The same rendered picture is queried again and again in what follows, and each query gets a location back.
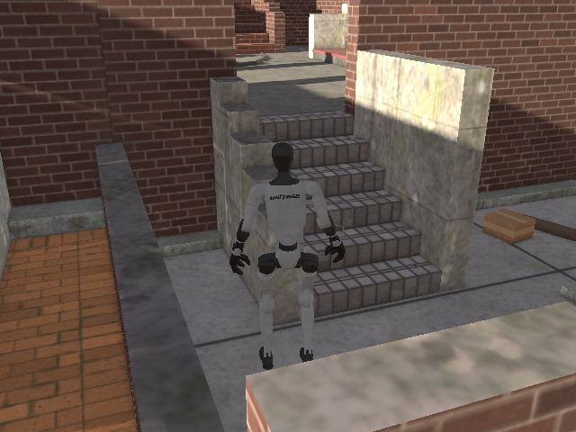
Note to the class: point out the right robot forearm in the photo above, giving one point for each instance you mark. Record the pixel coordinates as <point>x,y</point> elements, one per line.
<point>332,234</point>

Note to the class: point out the right robot foot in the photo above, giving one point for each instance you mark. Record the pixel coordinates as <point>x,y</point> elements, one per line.
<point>307,357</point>

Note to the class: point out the left robot shin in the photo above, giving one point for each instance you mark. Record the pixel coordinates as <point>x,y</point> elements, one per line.
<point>266,327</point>

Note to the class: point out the left robot hand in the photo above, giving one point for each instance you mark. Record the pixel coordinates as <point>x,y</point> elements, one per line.
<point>235,262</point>

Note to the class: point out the left robot forearm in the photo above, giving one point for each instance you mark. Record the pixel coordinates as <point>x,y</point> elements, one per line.
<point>240,240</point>

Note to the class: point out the right robot upper arm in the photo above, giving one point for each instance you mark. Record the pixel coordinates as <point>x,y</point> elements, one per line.
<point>313,188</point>

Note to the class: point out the left robot upper arm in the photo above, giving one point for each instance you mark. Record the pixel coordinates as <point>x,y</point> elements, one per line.
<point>256,192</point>

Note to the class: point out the right robot hand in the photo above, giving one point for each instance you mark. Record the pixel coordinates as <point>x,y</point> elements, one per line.
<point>340,249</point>

